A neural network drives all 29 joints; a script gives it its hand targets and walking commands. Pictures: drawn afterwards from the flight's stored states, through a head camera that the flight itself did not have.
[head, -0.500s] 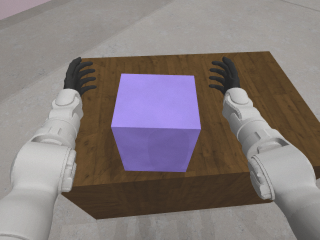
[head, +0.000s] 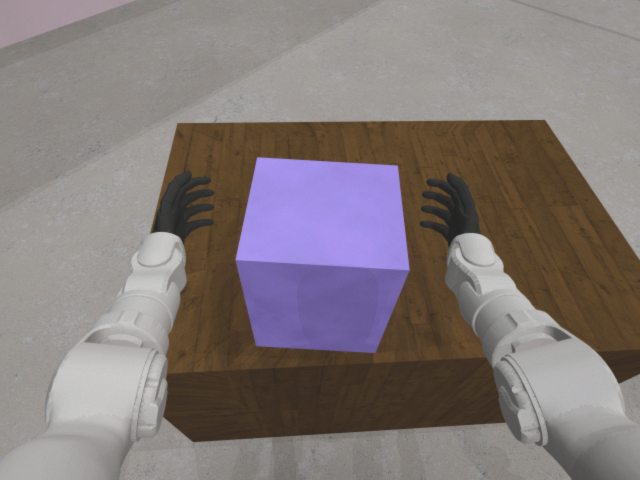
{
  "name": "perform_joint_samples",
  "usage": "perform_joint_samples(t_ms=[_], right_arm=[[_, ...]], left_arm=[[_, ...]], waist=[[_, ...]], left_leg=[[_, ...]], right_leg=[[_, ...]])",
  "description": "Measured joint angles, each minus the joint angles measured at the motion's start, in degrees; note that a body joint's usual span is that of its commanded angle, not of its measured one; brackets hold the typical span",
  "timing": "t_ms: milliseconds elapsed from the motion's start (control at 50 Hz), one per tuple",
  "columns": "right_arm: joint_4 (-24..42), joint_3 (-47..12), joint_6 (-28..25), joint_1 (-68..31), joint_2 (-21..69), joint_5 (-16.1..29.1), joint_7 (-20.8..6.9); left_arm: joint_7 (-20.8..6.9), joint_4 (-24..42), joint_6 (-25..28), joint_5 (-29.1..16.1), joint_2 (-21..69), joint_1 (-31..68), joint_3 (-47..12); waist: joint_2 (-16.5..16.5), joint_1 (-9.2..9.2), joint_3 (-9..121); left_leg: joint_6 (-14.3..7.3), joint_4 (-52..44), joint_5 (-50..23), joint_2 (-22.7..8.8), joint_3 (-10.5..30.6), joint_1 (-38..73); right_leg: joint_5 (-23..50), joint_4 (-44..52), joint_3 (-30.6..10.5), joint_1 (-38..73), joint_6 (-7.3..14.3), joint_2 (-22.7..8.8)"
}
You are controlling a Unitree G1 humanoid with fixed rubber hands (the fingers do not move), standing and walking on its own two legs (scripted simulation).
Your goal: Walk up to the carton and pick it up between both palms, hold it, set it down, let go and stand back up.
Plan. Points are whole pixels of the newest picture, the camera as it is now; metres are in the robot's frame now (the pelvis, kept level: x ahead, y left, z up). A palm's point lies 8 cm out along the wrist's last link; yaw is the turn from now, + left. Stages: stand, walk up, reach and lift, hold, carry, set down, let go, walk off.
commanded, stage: set down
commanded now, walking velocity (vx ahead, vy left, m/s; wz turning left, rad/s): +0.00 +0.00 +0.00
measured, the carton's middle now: (321, 263) +0.44 +0.03 -0.05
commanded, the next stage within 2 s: let go in 1.80 s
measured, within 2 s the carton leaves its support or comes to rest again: neither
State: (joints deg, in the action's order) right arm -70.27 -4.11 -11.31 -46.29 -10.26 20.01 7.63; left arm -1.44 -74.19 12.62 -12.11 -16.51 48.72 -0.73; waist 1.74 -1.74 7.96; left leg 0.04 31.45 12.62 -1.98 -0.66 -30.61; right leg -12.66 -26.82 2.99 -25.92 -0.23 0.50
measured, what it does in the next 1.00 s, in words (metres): stands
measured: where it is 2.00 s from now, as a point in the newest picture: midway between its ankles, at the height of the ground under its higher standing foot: outside the picture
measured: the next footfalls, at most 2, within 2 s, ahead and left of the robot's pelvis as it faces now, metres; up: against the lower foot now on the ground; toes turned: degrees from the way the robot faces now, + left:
none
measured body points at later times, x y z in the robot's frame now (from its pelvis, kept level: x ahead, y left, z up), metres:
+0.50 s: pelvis +0.00 +0.00 +0.00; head +0.01 +0.02 +0.45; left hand +0.34 +0.24 +0.02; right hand +0.35 -0.16 +0.02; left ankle +0.02 +0.11 -0.73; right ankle +0.00 -0.12 -0.73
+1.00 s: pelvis +0.01 +0.00 +0.00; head +0.02 +0.02 +0.44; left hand +0.26 +0.25 -0.03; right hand +0.28 -0.16 -0.03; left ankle +0.02 +0.11 -0.73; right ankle +0.00 -0.12 -0.73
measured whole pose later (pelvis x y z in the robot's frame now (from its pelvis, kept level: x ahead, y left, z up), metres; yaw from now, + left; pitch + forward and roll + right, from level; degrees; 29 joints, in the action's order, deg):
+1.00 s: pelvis +0.01 +0.00 +0.00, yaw +0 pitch +2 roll -1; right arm -51.5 -6.2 -30.5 -6.3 -3.7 12.2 6.8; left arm -4.0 -44.2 23.6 -11.4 -16.0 3.9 2.0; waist 2.1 -2.2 1.7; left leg 0.3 35.7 17.6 -1.9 -1.1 -19.9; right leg -18.3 -32.6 2.4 -16.1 0.1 0.3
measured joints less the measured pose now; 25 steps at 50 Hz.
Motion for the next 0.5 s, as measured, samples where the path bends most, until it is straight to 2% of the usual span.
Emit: perform_joint_samples(t_ms=[160,280,380,500], right_arm=[[14.1,-2.2,-1.8,12.9,1.9,-1.3,1.9],[20.6,-2.0,-2.4,19.1,3.3,-3.0,2.6],[20.8,-1.1,-3.5,22.3,4.1,-4.4,2.1],[18.2,0.6,-4.7,24.9,5.2,-5.9,1.2]], left_arm=[[-0.5,13.1,0.8,-0.4,-0.1,-13.1,3.4],[-1.7,20.6,0.1,-0.7,-0.6,-20.1,4.3],[-2.3,23.3,0.2,-0.1,-0.3,-24.2,4.3],[-2.3,21.9,1.9,0.2,0.6,-26.7,3.0]], waist=[[-0.3,-0.35,-1.5],[-0.1,-0.15,-1.1],[-0.1,0.17,-1.3],[0.3,0.27,-3.9]], left_leg=[[0.0,-0.4,0.1,-0.1,-0.6,0.5],[0.1,-0.4,0.5,-0.2,-0.6,2.1],[0.1,-0.5,1.1,0.0,-0.4,5.9],[0.0,-0.1,1.7,0.3,-0.3,9.7]], right_leg=[[-0.3,-0.4,-0.6,-0.1,0.0,0.0],[-0.6,-0.2,-0.6,1.6,0.1,0.1],[-1.2,0.2,-0.4,5.6,0.1,0.0],[-2.1,-0.7,-0.3,9.3,0.2,-0.3]])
